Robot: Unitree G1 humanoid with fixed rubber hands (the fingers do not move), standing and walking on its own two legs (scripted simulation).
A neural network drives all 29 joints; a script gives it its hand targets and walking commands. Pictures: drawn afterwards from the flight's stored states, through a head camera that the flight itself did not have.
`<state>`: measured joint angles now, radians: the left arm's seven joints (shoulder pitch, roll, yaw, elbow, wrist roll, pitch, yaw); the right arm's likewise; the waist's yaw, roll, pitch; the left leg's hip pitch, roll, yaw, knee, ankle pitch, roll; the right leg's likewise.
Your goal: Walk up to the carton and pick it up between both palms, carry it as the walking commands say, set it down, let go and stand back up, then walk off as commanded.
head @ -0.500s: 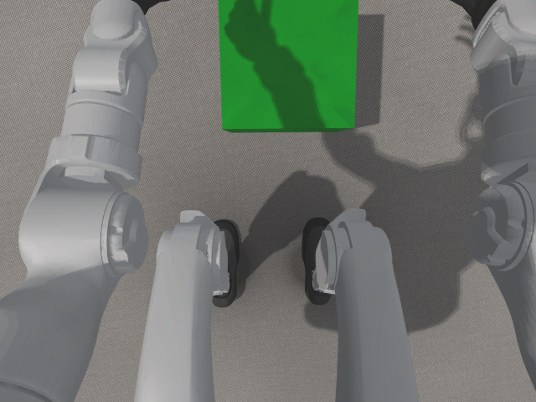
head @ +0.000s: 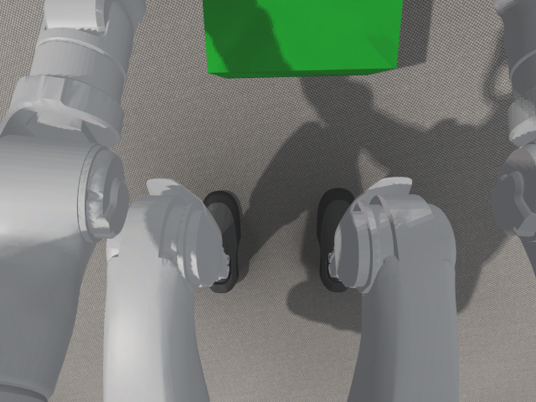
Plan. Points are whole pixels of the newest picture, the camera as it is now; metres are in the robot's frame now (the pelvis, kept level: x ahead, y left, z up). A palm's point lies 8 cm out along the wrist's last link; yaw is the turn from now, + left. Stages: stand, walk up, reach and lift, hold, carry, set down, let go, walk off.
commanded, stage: reach and lift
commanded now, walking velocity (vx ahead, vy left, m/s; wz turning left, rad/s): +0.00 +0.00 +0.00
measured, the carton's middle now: out of the picture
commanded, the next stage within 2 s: none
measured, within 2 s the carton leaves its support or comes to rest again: leaves its support in 2.00 s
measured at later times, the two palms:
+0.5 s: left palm out of the picture +0.57 +0.15 -0.24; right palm out of the picture +0.55 -0.23 -0.24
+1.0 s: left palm out of the picture +0.57 +0.13 -0.23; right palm out of the picture +0.55 -0.21 -0.23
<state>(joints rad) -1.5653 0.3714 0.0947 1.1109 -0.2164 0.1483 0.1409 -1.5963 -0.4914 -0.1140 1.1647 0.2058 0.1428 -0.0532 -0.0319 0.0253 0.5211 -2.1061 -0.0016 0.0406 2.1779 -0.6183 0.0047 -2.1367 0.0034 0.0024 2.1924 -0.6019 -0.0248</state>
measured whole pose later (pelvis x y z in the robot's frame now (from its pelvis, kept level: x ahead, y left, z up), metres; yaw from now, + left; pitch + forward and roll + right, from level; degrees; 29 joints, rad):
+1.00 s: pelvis +0.01 +0.00 -0.04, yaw +0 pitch +33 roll +0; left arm -1.63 0.34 0.04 1.23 -0.20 0.07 0.12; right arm -1.63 -0.41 -0.09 1.30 0.20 0.05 -0.04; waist -0.04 0.02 0.52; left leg -2.25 -0.01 0.02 2.29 -0.62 0.01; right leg -2.26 -0.02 -0.03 2.30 -0.62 -0.04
